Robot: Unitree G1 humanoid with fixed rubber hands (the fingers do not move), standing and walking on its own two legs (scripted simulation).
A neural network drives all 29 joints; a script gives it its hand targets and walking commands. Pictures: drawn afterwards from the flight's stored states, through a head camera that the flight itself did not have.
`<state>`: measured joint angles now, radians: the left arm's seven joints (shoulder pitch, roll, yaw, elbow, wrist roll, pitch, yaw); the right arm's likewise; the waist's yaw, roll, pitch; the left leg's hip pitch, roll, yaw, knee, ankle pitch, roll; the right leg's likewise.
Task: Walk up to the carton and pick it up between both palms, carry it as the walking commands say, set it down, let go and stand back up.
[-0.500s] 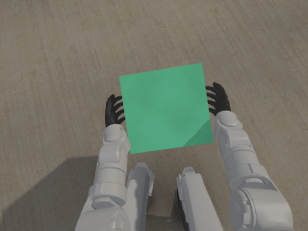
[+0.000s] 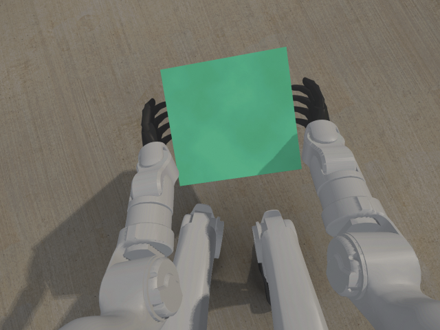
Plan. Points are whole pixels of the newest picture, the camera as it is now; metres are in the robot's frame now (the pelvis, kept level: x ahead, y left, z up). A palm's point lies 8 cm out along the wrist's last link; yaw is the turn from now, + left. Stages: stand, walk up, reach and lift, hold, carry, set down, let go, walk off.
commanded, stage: set down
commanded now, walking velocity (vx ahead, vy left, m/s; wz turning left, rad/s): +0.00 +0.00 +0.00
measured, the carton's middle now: (232, 123) +0.49 +0.02 -0.19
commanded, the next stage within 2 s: none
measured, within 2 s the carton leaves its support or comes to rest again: rests again in 1.94 s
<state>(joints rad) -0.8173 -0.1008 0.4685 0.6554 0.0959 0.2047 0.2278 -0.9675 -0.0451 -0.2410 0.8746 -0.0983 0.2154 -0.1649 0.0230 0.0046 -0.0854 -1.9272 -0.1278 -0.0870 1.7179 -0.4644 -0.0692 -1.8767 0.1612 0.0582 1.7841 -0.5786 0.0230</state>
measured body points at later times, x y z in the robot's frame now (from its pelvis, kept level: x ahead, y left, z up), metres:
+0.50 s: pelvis -0.01 +0.01 -0.06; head +0.29 +0.01 +0.27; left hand +0.45 +0.17 -0.20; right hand +0.50 -0.12 -0.19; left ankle +0.12 +0.13 -0.47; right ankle +0.09 -0.11 -0.47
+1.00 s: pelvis -0.03 +0.00 -0.11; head +0.33 -0.01 +0.14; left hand +0.48 +0.19 -0.28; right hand +0.53 -0.10 -0.29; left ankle +0.12 +0.13 -0.47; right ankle +0.09 -0.11 -0.47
